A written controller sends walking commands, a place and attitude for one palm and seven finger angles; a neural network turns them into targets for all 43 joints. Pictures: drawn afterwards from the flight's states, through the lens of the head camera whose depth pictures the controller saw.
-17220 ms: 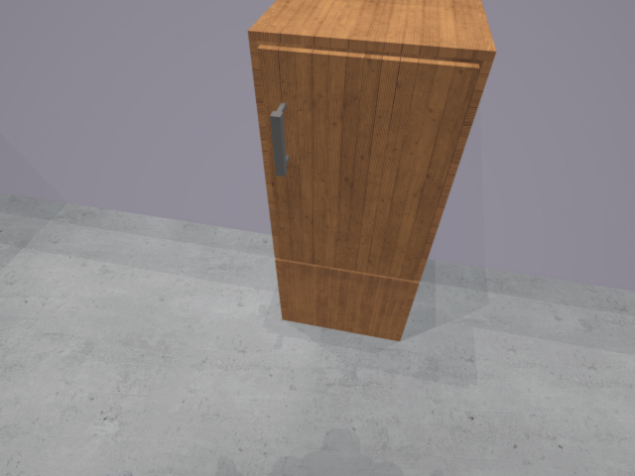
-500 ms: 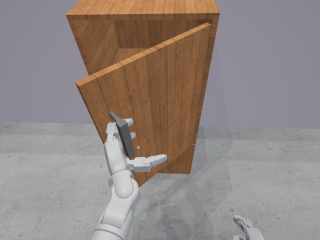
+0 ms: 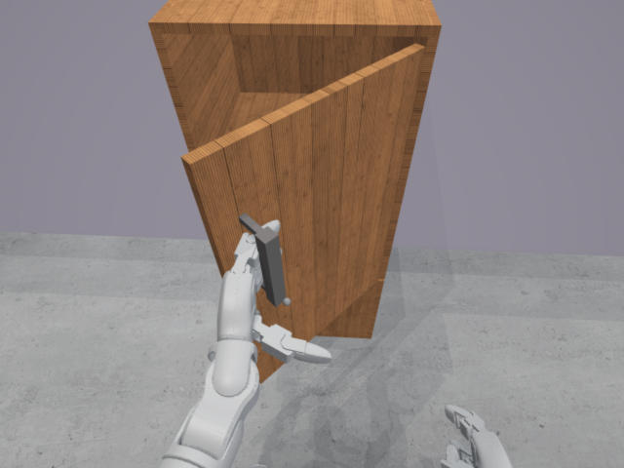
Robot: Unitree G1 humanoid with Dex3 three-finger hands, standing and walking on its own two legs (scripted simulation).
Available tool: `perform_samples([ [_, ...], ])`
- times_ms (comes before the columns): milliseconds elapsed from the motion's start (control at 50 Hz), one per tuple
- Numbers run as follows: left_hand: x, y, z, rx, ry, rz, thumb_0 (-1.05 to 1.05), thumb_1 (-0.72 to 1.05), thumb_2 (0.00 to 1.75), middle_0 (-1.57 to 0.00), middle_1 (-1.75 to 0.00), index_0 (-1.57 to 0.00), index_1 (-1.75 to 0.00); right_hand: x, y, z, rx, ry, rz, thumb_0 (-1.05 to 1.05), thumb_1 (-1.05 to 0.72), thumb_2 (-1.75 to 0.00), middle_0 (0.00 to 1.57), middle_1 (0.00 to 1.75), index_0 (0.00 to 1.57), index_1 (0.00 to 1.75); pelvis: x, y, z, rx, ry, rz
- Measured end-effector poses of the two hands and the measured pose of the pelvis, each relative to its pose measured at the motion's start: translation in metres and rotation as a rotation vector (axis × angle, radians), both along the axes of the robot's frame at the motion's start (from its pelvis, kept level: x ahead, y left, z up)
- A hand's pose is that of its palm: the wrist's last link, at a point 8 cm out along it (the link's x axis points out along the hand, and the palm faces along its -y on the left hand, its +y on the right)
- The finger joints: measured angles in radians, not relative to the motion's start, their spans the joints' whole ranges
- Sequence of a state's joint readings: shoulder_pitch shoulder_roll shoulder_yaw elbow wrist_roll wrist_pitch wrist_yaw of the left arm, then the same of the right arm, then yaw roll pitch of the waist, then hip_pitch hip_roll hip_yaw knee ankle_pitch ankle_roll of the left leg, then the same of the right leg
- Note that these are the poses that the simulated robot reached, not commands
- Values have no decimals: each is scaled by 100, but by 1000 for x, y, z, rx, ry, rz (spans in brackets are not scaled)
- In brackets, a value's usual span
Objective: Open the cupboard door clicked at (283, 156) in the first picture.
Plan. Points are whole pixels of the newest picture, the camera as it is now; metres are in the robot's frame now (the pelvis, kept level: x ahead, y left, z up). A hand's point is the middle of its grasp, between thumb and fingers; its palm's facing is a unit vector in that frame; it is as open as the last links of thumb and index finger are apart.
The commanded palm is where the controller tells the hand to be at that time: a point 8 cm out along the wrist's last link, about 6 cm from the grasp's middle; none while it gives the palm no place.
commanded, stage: slide the hand sideways off the handle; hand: left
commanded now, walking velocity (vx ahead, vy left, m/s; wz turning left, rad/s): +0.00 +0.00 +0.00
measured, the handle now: (262, 261) +0.36 +0.09 +0.08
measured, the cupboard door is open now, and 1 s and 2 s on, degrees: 47 49 49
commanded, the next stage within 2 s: draw the hand back to the body in 1.08 s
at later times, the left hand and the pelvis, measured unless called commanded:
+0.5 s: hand (268, 337) +0.26 +0.07 +0.07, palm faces -0.08 -1.00 -0.03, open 16.3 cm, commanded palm +0.23 +0.13 +0.07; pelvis -0.01 +0.00 +0.00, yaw -1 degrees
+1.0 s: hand (220, 368) +0.22 +0.12 +0.07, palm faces -0.01 -1.00 -0.05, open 16.2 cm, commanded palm +0.19 +0.18 +0.07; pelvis +0.01 -0.01 +0.00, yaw +0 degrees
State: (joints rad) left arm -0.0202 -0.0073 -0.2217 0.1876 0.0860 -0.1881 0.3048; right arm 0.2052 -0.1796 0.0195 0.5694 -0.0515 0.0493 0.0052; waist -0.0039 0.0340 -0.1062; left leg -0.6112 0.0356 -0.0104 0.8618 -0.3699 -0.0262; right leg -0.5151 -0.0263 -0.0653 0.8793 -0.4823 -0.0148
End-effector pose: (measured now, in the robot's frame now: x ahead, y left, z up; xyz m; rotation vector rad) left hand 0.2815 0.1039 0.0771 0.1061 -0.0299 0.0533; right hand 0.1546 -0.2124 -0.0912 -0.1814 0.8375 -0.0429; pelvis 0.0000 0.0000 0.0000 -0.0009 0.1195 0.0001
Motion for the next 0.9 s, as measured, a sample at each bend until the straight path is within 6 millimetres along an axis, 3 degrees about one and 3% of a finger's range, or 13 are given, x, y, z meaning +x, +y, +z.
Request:
perform_samples([
  [100, -7, 1, 1, -31, 21, -244, -1, -50, 30, -22, -37, -15, -40, -10, -4, 1, -2, -33, -36, 1, -91, -89, 20, 30, 20, 30, -6, 5, 1, -9, -25, 0],
  [200, -10, -1, 1, -148, 42, -182, -1, -50, 30, -18, -32, -15, -34, -18, -4, 4, 2, -49, -46, 1, -91, -89, 20, 30, 20, 30, -9, 7, 3, -1, -34, -14],
  [380, -30, 4, 1, -78, -1, -144, -1, -50, 30, -15, -30, -16, -31, -20, -4, 8, 18, -73, -27, 1, -91, -89, 20, 30, 20, 30, -10, 3, 1, 7, -31, -26],
  [900, -69, 49, 0, -74, 53, -107, -1, -50, 30, -20, -32, -19, -32, 14, -23, 16, 2, -163, -32, 1, -91, -89, 20, 30, 20, 30, 7, -12, -1, 10, -10, -14],
])
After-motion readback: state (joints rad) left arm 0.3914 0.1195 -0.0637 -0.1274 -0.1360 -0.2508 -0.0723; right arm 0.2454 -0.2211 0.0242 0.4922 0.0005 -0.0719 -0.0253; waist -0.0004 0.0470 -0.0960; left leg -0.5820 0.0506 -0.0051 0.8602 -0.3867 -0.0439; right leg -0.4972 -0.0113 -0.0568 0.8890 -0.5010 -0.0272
